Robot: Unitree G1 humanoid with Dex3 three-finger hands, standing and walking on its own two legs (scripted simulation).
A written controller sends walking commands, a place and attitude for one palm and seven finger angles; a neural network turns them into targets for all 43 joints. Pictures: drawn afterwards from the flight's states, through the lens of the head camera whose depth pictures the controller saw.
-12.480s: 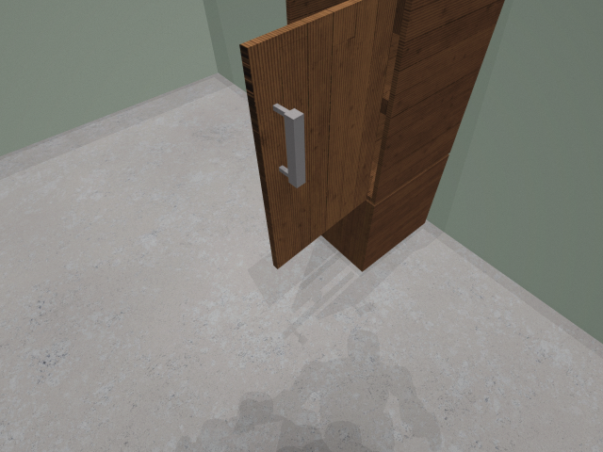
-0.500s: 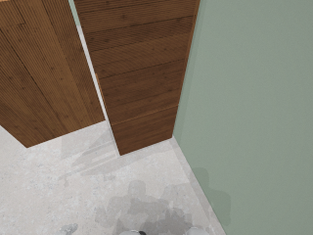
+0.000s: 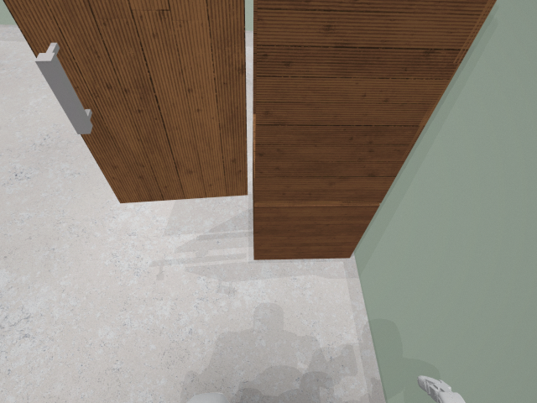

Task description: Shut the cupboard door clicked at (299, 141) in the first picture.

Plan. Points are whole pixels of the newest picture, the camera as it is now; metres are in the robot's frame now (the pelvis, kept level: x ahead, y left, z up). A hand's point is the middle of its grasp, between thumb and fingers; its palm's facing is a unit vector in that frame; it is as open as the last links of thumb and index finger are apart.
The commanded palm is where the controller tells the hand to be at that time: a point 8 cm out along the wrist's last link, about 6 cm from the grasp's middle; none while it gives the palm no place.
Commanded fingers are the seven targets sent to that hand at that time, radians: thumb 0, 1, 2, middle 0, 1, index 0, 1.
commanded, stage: turn to face it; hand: left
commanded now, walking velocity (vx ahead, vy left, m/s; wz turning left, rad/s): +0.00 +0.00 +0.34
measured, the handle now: (70, 90) +0.60 +0.42 +0.07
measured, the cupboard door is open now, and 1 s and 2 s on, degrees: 94 94 94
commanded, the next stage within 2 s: take the last steps up to it in 0.30 s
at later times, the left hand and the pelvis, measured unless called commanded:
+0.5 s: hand out of the picture +0.04 +0.17 -0.14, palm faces +0.19 -0.95 -0.24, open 7.4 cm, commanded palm none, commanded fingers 0.00 0.90 0.90 -0.20 -0.30 -0.20 -0.30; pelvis +0.01 -0.03 +0.01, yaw +10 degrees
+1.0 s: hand out of the picture +0.07 +0.28 -0.15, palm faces +0.28 -0.94 -0.21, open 7.4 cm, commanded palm none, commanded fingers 0.00 0.90 0.90 -0.20 -0.30 -0.20 -0.30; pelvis +0.07 +0.07 +0.02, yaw +14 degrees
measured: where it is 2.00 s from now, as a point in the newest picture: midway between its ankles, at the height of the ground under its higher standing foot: (222, 401)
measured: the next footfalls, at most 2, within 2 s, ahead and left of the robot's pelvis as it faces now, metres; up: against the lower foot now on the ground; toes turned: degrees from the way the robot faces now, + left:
right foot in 0.38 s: +0.07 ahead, -0.15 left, +0.00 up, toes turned +4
left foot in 0.76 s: +0.06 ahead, +0.15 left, +0.00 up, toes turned +18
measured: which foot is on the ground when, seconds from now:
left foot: down 0.00-0.38, up 0.40-0.74, down 0.76-1.00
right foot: down 0.00-0.00, up 0.02-0.36, down 0.38-0.76, up 0.78-1.00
